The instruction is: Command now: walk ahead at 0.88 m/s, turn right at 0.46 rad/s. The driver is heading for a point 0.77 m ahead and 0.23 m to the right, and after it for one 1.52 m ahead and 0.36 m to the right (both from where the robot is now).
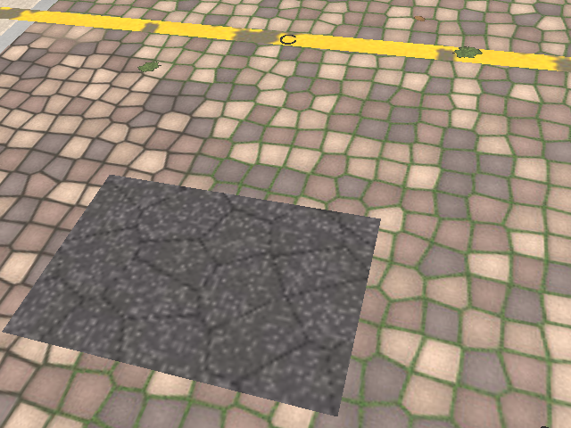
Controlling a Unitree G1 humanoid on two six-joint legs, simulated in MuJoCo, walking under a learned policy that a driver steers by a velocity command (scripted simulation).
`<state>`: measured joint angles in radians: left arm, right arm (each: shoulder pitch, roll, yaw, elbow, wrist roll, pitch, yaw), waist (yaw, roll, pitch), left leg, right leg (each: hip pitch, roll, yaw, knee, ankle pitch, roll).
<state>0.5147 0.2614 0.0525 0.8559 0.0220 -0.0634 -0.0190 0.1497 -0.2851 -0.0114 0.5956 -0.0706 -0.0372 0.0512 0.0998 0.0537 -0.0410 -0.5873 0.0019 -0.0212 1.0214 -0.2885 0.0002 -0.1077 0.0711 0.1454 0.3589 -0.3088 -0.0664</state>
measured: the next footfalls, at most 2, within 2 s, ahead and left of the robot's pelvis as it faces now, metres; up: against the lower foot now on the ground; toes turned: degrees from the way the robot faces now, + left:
left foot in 0.12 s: +0.24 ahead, +0.15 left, +0.03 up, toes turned -5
right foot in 0.58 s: +0.57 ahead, -0.20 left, +0.03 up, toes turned -33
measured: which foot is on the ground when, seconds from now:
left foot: up 0.00-0.10, down 0.12-0.58, up 0.60-1.00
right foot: down 0.00-0.16, up 0.18-0.56, down 0.58-1.00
